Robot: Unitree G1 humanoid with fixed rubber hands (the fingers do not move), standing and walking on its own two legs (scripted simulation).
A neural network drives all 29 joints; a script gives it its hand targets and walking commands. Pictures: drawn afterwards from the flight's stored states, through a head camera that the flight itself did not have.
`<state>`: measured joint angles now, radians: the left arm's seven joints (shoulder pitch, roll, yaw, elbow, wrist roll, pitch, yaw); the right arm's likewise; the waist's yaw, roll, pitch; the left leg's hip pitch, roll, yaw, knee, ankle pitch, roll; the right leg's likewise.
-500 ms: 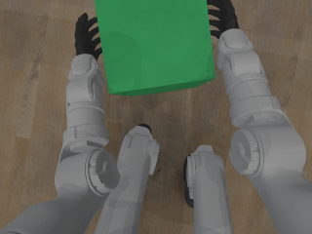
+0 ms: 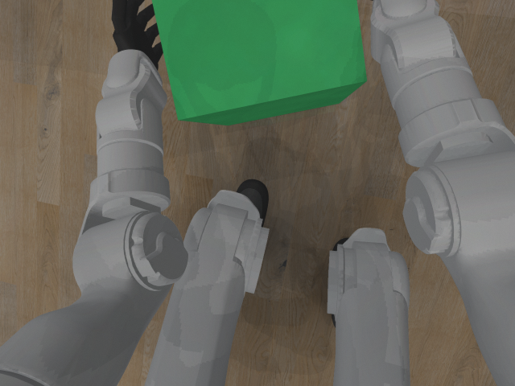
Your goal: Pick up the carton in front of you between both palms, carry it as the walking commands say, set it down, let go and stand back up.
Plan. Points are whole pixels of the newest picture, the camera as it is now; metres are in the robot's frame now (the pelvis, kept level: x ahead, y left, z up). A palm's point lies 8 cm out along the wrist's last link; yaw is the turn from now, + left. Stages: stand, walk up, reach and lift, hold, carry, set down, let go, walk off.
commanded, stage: set down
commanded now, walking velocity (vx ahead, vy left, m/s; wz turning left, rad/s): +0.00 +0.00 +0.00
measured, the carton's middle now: (264, 39) +0.52 +0.14 -0.24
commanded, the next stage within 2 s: none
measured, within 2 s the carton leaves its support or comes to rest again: rests again in 0.64 s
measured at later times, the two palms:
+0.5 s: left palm (147, 61) +0.46 +0.27 -0.17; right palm (387, 9) +0.56 -0.01 -0.19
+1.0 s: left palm (146, 64) +0.46 +0.28 -0.19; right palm (381, 11) +0.56 -0.01 -0.21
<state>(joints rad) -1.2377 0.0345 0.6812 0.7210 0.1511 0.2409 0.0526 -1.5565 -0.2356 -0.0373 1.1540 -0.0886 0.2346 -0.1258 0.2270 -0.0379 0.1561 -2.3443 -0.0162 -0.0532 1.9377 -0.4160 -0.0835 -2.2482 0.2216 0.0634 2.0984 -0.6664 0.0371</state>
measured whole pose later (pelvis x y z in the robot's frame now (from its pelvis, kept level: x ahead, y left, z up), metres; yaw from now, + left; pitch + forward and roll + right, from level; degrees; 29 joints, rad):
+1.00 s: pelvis -0.01 +0.00 -0.02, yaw +1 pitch +42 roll +6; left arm -1.35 0.17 0.68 1.06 0.12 0.11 0.00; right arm -1.59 -0.28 0.02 1.20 -0.11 0.15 -0.01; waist 0.22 0.00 0.29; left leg -2.32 0.02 0.00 2.01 -0.43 -0.07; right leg -2.26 0.14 0.04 2.20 -0.67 -0.01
